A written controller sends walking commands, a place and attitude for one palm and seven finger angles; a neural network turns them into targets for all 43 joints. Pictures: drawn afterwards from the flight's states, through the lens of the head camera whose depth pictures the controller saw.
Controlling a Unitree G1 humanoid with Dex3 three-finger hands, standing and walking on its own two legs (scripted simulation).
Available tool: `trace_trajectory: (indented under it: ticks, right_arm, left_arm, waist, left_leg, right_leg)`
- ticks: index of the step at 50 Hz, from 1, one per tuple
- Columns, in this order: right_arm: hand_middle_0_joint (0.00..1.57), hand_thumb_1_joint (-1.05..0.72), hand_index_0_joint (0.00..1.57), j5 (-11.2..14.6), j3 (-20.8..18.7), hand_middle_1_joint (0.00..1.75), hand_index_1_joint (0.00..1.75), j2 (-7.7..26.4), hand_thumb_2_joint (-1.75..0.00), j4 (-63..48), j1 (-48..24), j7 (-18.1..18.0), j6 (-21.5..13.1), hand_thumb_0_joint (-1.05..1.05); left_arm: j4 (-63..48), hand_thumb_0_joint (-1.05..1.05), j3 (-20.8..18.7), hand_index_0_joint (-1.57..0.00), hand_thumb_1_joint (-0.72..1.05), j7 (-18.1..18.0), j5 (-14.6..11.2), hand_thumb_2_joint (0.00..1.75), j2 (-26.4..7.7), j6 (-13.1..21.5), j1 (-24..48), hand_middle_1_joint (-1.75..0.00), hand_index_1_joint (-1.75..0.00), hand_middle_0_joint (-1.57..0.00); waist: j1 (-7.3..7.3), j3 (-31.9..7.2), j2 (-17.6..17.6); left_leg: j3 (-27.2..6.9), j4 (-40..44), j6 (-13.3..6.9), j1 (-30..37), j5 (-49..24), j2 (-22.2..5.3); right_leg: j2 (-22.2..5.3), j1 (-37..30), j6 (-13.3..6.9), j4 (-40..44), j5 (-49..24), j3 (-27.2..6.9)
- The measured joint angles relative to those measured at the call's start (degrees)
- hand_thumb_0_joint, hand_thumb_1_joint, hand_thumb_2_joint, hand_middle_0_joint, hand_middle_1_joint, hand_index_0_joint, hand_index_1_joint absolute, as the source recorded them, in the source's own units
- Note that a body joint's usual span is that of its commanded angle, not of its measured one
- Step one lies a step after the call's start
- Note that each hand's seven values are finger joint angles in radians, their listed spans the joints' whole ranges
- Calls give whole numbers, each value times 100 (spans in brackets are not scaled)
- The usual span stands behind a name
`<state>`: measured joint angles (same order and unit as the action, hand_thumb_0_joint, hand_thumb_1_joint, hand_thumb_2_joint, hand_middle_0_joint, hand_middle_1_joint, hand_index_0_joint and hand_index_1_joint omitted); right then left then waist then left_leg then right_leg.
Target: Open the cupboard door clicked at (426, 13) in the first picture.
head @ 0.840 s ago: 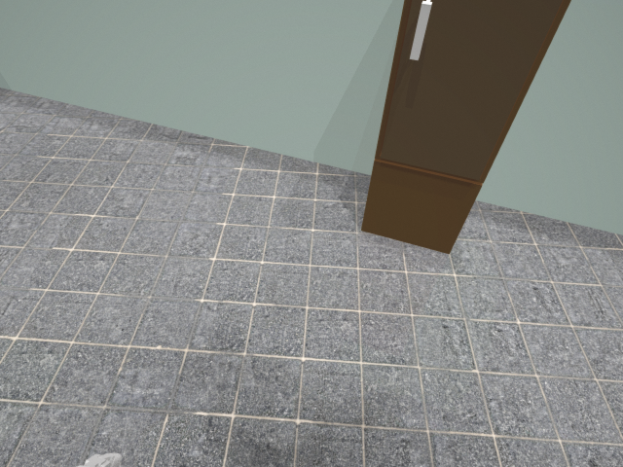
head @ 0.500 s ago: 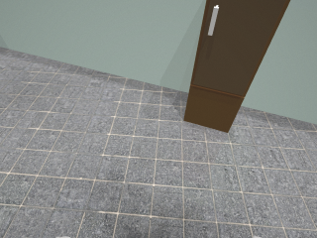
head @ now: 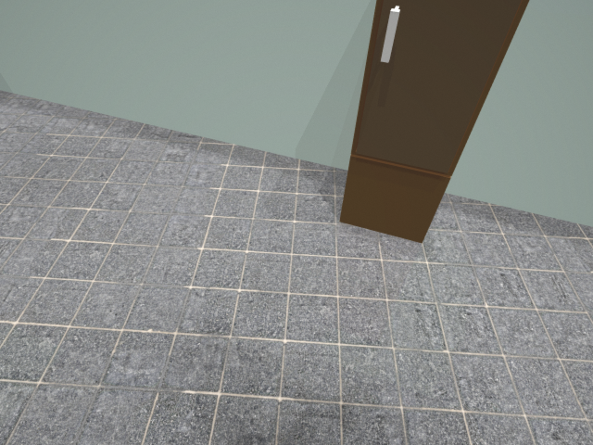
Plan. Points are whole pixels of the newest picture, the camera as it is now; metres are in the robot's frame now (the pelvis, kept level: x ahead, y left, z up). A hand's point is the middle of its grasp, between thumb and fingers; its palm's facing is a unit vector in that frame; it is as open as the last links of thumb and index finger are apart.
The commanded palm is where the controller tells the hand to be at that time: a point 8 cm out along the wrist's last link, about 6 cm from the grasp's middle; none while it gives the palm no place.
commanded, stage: stand and wait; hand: left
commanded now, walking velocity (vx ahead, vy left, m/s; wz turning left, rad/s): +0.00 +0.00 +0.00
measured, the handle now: (391, 34) +1.17 -0.21 +0.10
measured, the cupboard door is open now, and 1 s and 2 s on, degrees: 0 0 0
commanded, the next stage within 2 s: look at it before walking up in 0.06 s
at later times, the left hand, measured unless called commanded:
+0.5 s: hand out of the picture +0.07 +0.24 -0.16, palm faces -0.03 -0.94 -0.33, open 7.4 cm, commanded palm none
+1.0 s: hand out of the picture +0.08 +0.21 -0.17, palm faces -0.06 -0.96 -0.28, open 7.4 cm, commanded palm none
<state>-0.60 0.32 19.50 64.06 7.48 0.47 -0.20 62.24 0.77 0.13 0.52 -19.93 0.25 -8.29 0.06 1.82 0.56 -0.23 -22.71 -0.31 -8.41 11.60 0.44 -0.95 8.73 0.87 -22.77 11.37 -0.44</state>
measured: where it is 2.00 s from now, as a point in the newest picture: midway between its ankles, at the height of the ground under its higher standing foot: (311, 434)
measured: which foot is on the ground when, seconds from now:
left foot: down 0.00-1.00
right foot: down 0.00-1.00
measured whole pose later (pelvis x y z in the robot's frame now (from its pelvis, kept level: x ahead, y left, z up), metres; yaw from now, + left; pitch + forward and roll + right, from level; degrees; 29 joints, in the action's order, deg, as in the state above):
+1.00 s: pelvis +0.03 -0.01 -0.01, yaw -4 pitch -1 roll +0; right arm -1.3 0.0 16.3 61.4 9.4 0.2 0.2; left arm 60.2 -0.4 1.1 1.1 -16.9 -1.7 -13.2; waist 1.3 0.1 0.5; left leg 3.3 -27.0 0.5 -8.9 17.1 -1.8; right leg 1.4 12.2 -0.7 -30.0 18.5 -3.7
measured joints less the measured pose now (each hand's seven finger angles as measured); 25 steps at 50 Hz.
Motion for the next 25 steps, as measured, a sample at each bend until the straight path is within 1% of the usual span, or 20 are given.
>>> trace_trajectory:
  ticks: [25]
  right_arm:
    - [20, -90, 20, 6, 11, 30, 30, -14, -89, -8, -84, -1, -28, 1]
  left_arm:
    - [32, 1, -4, -20, 90, 9, 13, 89, 38, 5, 5, -30, -30, -20]
  waist:
    - [27, 33, -24]
  left_leg:
    - [-13, 110, 46, -1, -49, -36]
  right_leg:
    - [35, 26, -42, 57, -22, 12]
